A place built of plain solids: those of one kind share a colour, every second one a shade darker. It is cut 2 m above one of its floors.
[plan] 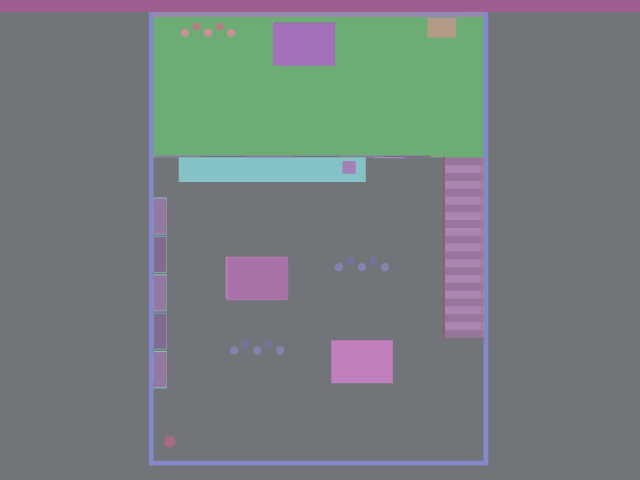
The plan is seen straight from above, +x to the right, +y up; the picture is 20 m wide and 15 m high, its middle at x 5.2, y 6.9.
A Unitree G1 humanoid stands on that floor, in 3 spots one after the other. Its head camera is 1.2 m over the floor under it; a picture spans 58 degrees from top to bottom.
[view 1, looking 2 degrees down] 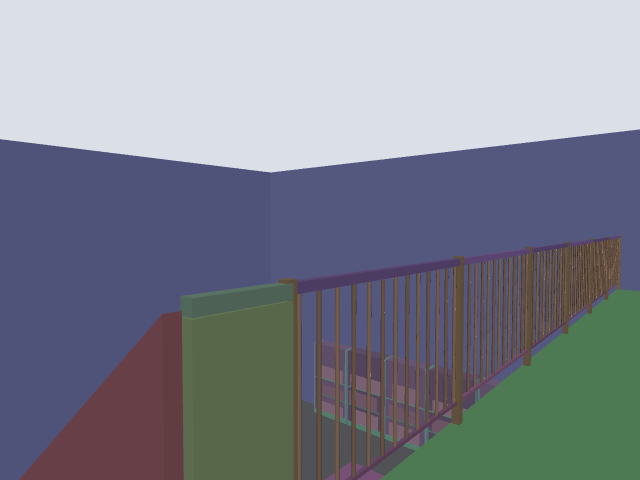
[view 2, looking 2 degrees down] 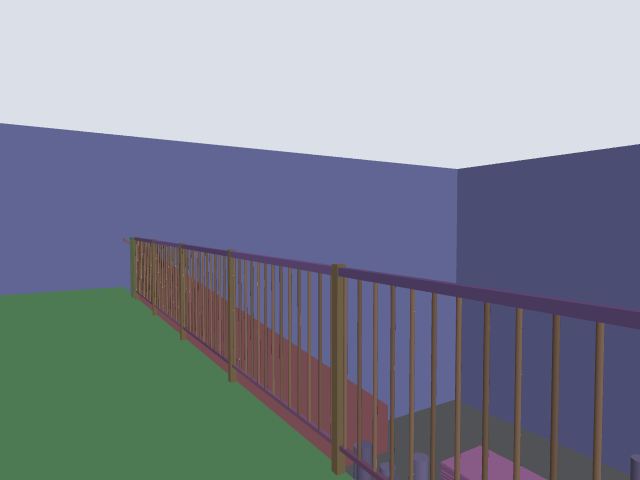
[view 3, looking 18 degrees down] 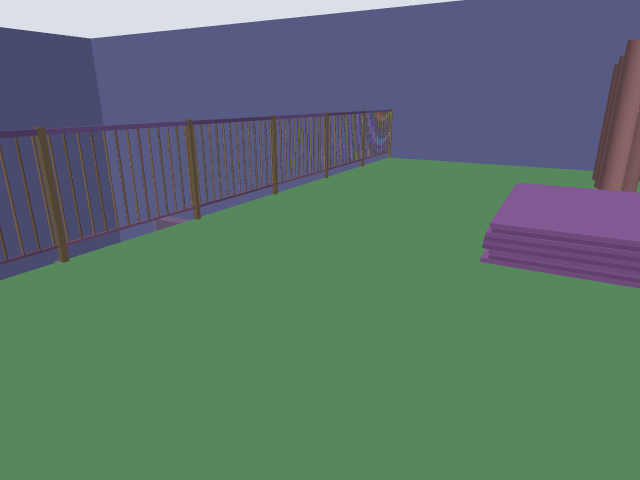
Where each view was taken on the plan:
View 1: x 9.71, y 10.58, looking -139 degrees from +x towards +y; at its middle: wall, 12.88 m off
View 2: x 1.20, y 10.68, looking -32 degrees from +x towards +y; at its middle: wall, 10.75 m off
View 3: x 9.01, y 12.78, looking -151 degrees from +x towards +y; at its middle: upper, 3.88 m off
